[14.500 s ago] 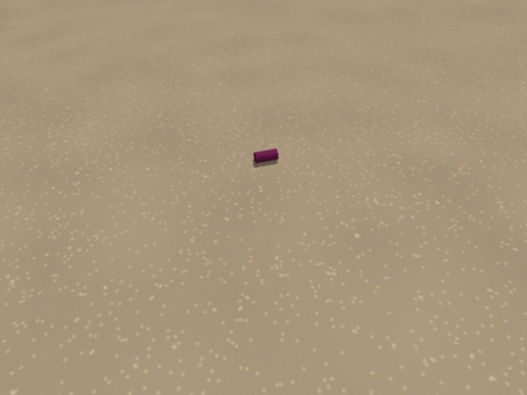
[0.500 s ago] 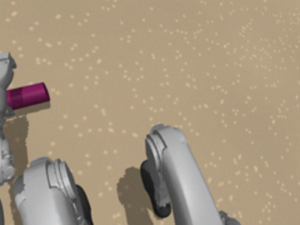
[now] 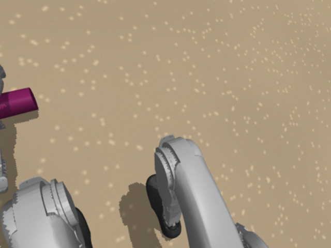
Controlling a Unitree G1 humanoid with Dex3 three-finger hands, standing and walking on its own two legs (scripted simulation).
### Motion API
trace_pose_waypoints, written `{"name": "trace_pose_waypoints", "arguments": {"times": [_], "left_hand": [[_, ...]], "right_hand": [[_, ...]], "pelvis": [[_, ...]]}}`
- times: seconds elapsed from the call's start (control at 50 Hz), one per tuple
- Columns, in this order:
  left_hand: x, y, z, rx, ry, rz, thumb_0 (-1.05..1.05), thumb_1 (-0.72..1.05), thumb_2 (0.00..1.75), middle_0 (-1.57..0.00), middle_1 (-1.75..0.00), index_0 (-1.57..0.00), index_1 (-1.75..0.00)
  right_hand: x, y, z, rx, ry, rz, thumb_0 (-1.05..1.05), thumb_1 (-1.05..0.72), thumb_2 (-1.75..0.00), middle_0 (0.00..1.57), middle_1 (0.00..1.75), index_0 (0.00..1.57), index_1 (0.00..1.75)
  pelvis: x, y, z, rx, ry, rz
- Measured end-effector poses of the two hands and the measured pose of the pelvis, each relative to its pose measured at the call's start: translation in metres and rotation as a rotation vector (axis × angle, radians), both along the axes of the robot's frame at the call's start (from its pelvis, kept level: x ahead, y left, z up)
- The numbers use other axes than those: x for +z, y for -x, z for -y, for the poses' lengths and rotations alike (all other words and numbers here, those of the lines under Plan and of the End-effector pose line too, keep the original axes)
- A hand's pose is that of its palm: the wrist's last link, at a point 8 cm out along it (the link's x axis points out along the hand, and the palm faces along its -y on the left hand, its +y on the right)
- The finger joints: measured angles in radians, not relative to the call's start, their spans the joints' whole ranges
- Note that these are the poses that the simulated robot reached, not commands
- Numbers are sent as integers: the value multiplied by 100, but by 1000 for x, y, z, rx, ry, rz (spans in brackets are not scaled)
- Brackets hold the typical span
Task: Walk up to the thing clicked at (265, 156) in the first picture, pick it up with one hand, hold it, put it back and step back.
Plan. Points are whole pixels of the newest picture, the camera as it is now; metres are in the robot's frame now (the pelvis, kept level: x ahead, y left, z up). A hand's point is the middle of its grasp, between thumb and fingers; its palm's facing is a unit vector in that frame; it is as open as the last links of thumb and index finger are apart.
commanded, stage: rest palm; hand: left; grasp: from above
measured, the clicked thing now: (5, 105) +0.52 +0.27 -0.28
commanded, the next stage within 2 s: close in 1.20 s
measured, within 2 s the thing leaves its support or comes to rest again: neither
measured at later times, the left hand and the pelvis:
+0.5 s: hand (0, 107) +0.50 +0.27 -0.23, palm faces -0.45 -0.09 -0.89, open 13.6 cm; pelvis +0.00 +0.00 -0.01, yaw -3 degrees
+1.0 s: hand (2, 110) +0.49 +0.27 -0.25, palm faces -0.46 -0.10 -0.88, open 13.8 cm; pelvis +0.00 +0.01 -0.01, yaw -4 degrees
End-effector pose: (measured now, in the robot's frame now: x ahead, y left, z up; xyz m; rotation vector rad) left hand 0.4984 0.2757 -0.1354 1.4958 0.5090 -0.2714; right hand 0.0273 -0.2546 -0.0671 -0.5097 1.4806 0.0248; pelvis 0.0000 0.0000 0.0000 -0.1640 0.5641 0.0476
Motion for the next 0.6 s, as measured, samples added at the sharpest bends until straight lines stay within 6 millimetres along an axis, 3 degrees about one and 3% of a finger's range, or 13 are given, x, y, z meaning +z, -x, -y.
{"name": "trace_pose_waypoints", "arguments": {"times": [0.24, 0.6], "left_hand": [[-29, -3, 4, -1, 11, 11, 0, -45, 98, -9, -105, -11, -103], [-46, -3, 2, 25, 16, 18, 0, -44, 96, -9, -104, -12, -102]], "right_hand": [[-1, 14, -8, 31, -32, -45, 1, -90, -90, 20, 30, 20, 30], [4, -6, -11, 109, -50, -9, 0, -90, -90, 20, 30, 20, 30]], "pelvis": [[-8, -2, 0, -16, 10, 18], [-10, -5, -5, -29, 37, 37]]}}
